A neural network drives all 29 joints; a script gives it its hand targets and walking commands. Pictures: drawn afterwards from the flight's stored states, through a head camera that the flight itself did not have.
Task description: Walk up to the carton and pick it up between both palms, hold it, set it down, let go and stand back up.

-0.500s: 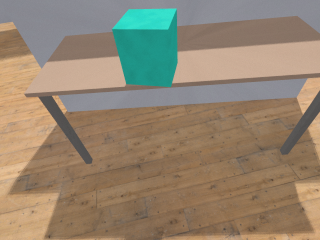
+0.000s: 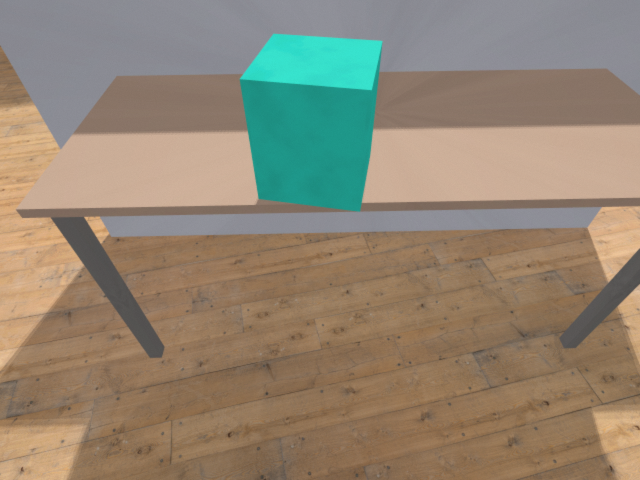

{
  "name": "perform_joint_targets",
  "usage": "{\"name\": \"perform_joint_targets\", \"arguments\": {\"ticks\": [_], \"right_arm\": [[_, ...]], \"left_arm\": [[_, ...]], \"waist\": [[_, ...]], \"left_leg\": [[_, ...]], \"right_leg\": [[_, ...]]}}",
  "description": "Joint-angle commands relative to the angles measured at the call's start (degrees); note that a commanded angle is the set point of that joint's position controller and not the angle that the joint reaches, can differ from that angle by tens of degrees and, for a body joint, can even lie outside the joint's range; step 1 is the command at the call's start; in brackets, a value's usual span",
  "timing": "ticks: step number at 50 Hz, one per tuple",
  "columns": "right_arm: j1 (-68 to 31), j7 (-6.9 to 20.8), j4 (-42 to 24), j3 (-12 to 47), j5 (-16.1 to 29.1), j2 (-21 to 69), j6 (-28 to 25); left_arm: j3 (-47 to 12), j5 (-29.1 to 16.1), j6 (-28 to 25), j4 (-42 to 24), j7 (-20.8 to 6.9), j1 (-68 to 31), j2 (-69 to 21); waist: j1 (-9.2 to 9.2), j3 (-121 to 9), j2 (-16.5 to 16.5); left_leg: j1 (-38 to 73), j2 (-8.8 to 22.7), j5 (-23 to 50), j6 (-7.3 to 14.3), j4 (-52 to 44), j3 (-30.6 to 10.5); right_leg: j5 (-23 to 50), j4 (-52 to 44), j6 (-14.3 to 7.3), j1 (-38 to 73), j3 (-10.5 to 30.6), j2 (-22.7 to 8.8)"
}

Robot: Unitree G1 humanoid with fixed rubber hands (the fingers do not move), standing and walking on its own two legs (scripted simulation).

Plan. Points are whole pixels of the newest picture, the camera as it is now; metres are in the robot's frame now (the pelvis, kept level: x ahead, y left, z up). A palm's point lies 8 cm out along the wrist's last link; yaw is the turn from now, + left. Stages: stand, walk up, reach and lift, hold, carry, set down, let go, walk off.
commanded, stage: walk up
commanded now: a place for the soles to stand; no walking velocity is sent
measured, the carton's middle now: (317, 123) +0.74 +0.04 +0.07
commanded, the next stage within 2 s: none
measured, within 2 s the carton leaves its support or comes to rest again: neither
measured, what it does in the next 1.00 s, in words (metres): walks ahead: right foot, then left foot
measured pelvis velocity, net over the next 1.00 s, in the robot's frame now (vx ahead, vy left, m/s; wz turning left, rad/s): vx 0.22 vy -0.05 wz -0.03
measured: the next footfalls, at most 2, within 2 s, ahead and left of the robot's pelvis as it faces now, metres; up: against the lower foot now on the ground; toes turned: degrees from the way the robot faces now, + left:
right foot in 0.08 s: +0.14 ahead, -0.14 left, +0.00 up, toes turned +1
left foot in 0.44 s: +0.20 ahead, +0.12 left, +0.00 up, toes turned +4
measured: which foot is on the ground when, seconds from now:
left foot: down 0.00-0.10, up 0.12-0.42, down 0.44-0.76, up 0.78-1.00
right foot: up 0.00-0.06, down 0.08-0.44, up 0.46-0.72, down 0.74-1.00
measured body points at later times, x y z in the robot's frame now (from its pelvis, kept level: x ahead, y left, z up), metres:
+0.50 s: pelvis +0.11 +0.00 -0.01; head +0.11 +0.00 +0.44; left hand +0.20 +0.33 -0.10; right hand +0.18 -0.33 -0.10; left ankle +0.16 +0.12 -0.73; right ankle +0.10 -0.13 -0.70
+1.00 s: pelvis +0.22 -0.05 +0.00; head +0.24 -0.06 +0.45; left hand +0.31 +0.29 -0.07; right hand +0.28 -0.38 -0.10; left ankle +0.24 +0.10 -0.69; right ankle +0.24 -0.15 -0.73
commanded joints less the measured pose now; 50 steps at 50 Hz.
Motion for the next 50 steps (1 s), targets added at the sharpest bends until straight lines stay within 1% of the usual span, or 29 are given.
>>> {"name": "perform_joint_targets", "arguments": {"ticks": [1,3,4,5,6,7,8,13,16,18,19,20,21,22,23,25,27,29,32,35,36,37,38,39,41,43,44,45,50], "right_arm": [[0.9,0.2,-4.2,-5.3,0.6,-15.6,0.2],[-0.7,-0.1,-5.1,-4.0,0.6,-11.8,0.9],[1.2,-0.4,-5.6,-3.1,0.4,-9.1,1.0],[-0.4,-0.2,-7.3,-1.6,1.0,-5.1,0.9],[-2.2,-0.6,-6.8,-2.6,0.8,-9.2,1.7],[-3.3,-0.7,-6.0,-2.8,0.7,-11.6,1.6],[-2.6,-0.5,-5.0,-2.4,1.0,-11.4,1.2],[-0.7,-0.1,-4.5,-2.8,0.2,-9.0,0.6],[-1.5,-0.3,-4.1,-2.9,0.4,-8.5,0.0],[2.8,-0.5,-2.6,-3.0,0.9,-8.3,-0.6],[9.8,-1.0,-0.6,-3.8,0.8,-8.6,-1.2],[14.8,-1.8,1.4,-4.8,0.5,-11.0,-2.0],[16.1,-2.2,1.2,-6.0,-0.7,-15.9,-2.0],[12.2,-2.3,-1.2,-6.5,-1.0,-19.3,-1.8],[7.2,-2.2,-2.2,-7.1,0.1,-20.9,-1.3],[2.9,-1.6,-1.8,-6.4,0.7,-17.4,-1.0],[4.7,-1.5,-2.4,-5.5,0.8,-16.1,-1.0],[6.9,-1.1,-2.6,-5.3,0.3,-16.2,-0.8],[4.9,-0.7,-3.5,-5.5,0.5,-17.0,-0.5],[2.4,-0.6,-3.9,-4.5,0.7,-14.3,0.1],[3.6,-0.7,-4.0,-3.9,0.3,-11.9,0.5],[3.3,-0.9,-5.1,-2.7,0.7,-8.2,0.5],[1.1,-0.9,-6.9,-1.2,1.5,-5.2,0.7],[0.4,-1.8,-4.9,-2.3,1.2,-10.7,1.3],[0.8,-1.5,-3.7,-2.2,1.1,-10.9,0.7],[3.4,-0.9,-2.0,-2.6,0.9,-10.2,0.6],[4.7,-0.9,-2.2,-2.5,0.7,-9.3,0.5],[4.0,-1.0,-2.5,-2.6,1.0,-9.2,0.6],[3.8,-1.9,-1.5,-2.2,0.9,-7.8,0.2]], "left_arm": [[2.3,1.2,-1.6,-1.8,0.0,-1.1,8.8],[3.2,1.2,-2.2,0.5,0.7,4.5,9.8],[4.4,1.5,-2.4,2.0,1.3,9.3,11.3],[6.1,1.8,-2.5,1.3,1.8,10.6,16.8],[6.3,1.8,-2.3,0.6,1.6,9.7,18.8],[6.0,1.3,-2.2,-0.4,1.6,8.4,18.1],[5.4,0.9,-2.2,-0.9,1.7,5.1,16.1],[5.1,0.5,-1.7,-1.5,1.8,6.4,13.6],[4.8,0.6,-1.0,-1.8,1.2,3.7,13.0],[4.6,0.8,-0.2,-2.9,0.8,-1.3,13.1],[4.3,0.6,0.0,-4.0,0.7,-4.0,11.9],[2.5,0.4,0.0,-3.8,0.5,-4.6,7.6],[1.4,0.8,0.0,-5.1,0.6,-4.7,3.6],[1.6,1.3,0.8,-4.5,1.1,-3.3,4.7],[3.2,1.7,1.4,-4.5,0.9,-4.4,10.9],[4.3,1.6,0.8,-3.6,-0.1,-5.2,14.1],[3.4,1.3,0.4,-1.3,-0.3,-1.5,11.9],[3.0,1.3,0.4,-2.2,-0.5,-2.5,9.2],[2.5,1.4,-0.5,-2.9,-0.7,-5.1,8.9],[3.2,1.6,-1.8,-0.4,0.2,1.3,8.7],[4.4,1.6,-2.0,0.9,0.7,6.7,10.6],[5.6,2.0,-2.2,2.0,1.4,11.5,13.7],[6.7,2.0,-2.4,0.5,1.8,10.8,18.1],[6.5,2.0,-2.0,-0.5,1.4,7.2,18.4],[5.4,1.1,-1.3,-1.2,1.4,3.5,15.3],[4.7,0.7,-1.5,-1.2,1.7,2.6,13.2],[4.6,0.8,-1.4,-1.8,1.6,4.7,12.9],[4.8,0.8,-1.2,-1.9,1.6,4.4,13.3],[4.4,0.8,0.3,-2.1,1.1,2.2,12.8]], "waist": [[-2.9,-3.2,9.0],[0.66,-7.0,3.1],[2.43,-10.1,-2.6],[4.02,-6.5,-15.7],[4.12,-2.0,-12.7],[3.31,2.7,-7.4],[2.01,4.0,-5.7],[2.56,-1.8,-7.8],[3.11,-1.8,-10.3],[0.17,-1.6,-8.7],[-4.15,-3.7,-6.4],[-6.51,-6.1,-0.4],[-7.48,-4.5,10.4],[-5.49,-1.2,11.7],[-4.29,4.1,5.6],[-2.1,9.2,3.4],[-2.78,7.5,6.3],[-3.8,3.5,9.9],[-4.47,1.6,9.7],[0.21,-4.0,6.3],[1.9,-8.2,1.2],[4.95,-10.0,-10.6],[5.48,-5.5,-20.2],[4.47,-0.9,-12.7],[1.97,4.2,-5.0],[0.38,2.8,-5.0],[1.38,0.8,-10.6],[1.8,0.6,-10.0],[2.29,-0.4,-10.7]], "left_leg": [[9.3,11.2,11.2,9.7,-6.5,-6.7],[4.6,7.1,9.7,6.5,4.5,-3.4],[-3.9,5.2,5.2,4.8,14.0,-2.5],[-20.3,-1.4,-9.4,1.4,23.3,0.3],[-27.6,-2.0,-16.0,1.0,27.8,-4.1],[-28.4,-0.6,-15.2,1.1,28.6,-6.0],[-27.4,0.7,-11.7,0.7,26.2,-6.2],[-21.1,-0.4,-9.1,0.2,15.0,-2.5],[-16.5,0.2,-5.0,-0.1,7.0,-1.2],[-5.6,-1.9,0.0,0.1,-2.5,1.1],[6.3,-3.7,5.4,-0.5,-7.6,3.0],[16.0,-0.9,7.6,-0.8,-11.5,-2.0],[21.5,8.9,-4.8,2.3,-14.2,-17.7],[16.1,20.6,-26.6,6.6,-22.4,-37.4],[6.4,23.2,-36.8,11.5,-25.8,-39.9],[2.4,18.2,-27.0,12.3,-24.1,-30.7],[2.5,12.9,-12.9,10.3,-20.6,-18.8],[5.9,11.9,-4.0,11.4,-17.6,-16.1],[6.7,12.3,1.8,11.9,-12.4,-12.8],[2.5,9.3,12.7,8.2,-0.4,-6.2],[0.2,7.1,11.7,7.0,8.9,-4.5],[-11.4,2.9,6.3,3.7,20.8,-2.5],[-28.1,-5.4,-11.1,0.2,29.1,-0.5],[-28.1,-1.2,-14.3,1.4,31.5,-7.0],[-25.5,1.0,-9.8,1.2,27.5,-6.9],[-19.5,0.8,-6.6,0.8,24.1,-5.0],[-20.2,0.1,-8.0,0.3,21.2,-2.4],[-18.6,0.1,-7.3,-0.2,18.7,-2.3],[-9.5,-2.5,-1.8,-0.2,4.7,1.3]], "right_leg": [[6.5,-15.2,0.0,1.1,-7.5,-1.0],[11.9,-21.8,-0.8,13.4,-7.4,2.3],[7.8,-21.3,-2.3,23.2,-0.4,0.0],[-4.9,-28.5,-6.0,26.8,23.5,-12.4],[-13.0,-31.1,-12.8,23.8,35.7,-18.0],[-9.4,-30.4,-15.4,20.6,35.7,-18.0],[-4.8,-29.1,-14.7,19.3,28.5,-15.3],[18.3,-24.5,-13.9,23.6,17.4,-11.8],[13.4,-24.3,-13.5,20.6,14.1,-11.2],[11.3,-20.1,-11.5,12.3,10.9,-9.5],[12.7,-11.7,-9.1,5.8,6.8,-6.7],[7.5,-1.9,-6.8,-2.0,2.9,-3.6],[-4.3,8.5,-4.2,-15.7,-1.8,3.6],[-8.2,16.1,-1.7,-23.6,-0.2,3.3],[-5.7,16.5,-1.4,-22.2,3.9,-0.8],[-1.7,12.5,-0.4,-18.1,1.8,-4.3],[1.9,8.0,-0.1,-13.6,-1.1,-4.4],[0.6,4.1,0.5,-10.9,-3.7,-3.2],[1.3,-7.5,0.6,-5.8,-5.1,-3.5],[10.4,-16.9,-0.7,9.3,-9.0,0.7],[8.9,-18.9,-0.6,17.8,-7.1,1.8],[3.1,-23.1,-2.4,27.4,7.4,-4.7],[-6.4,-31.8,-7.6,29.0,32.3,-16.1],[-8.4,-30.1,-12.6,21.8,33.5,-18.5],[-2.6,-29.0,-13.2,16.7,26.4,-15.6],[11.0,-27.7,-11.7,15.7,18.1,-12.3],[16.3,-26.1,-12.5,17.9,15.0,-11.8],[19.6,-25.1,-12.7,17.7,14.2,-11.6],[24.2,-19.9,-11.2,15.1,8.7,-10.0]]}}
